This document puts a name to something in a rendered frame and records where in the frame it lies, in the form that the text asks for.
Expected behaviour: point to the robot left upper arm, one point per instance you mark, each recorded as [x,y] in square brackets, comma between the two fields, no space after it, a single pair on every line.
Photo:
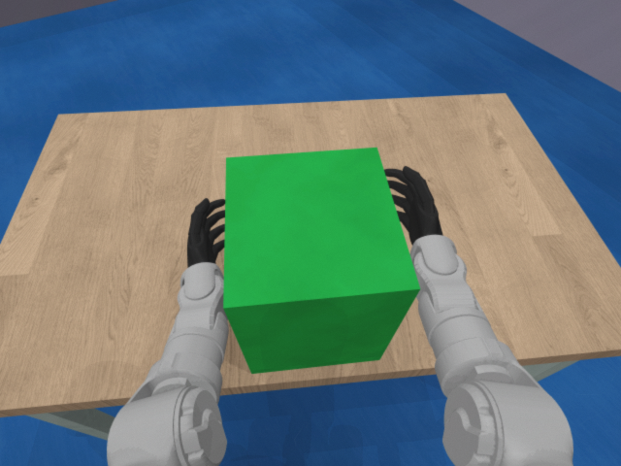
[181,427]

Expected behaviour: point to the robot right upper arm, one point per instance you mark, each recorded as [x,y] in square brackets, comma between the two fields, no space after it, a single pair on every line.
[502,424]

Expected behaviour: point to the robot right hand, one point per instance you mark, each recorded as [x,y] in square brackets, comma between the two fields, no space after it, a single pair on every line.
[421,217]

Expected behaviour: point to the right robot forearm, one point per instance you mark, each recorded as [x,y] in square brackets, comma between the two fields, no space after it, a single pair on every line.
[458,331]

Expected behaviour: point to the carton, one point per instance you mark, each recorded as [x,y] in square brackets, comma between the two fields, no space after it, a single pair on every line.
[317,269]

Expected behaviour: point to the table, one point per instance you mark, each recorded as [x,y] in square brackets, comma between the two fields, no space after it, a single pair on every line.
[90,264]

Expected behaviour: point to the left robot forearm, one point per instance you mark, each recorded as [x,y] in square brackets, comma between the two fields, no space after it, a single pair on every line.
[196,346]

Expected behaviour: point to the robot left hand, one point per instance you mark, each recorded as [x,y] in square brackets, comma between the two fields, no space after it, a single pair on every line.
[200,247]

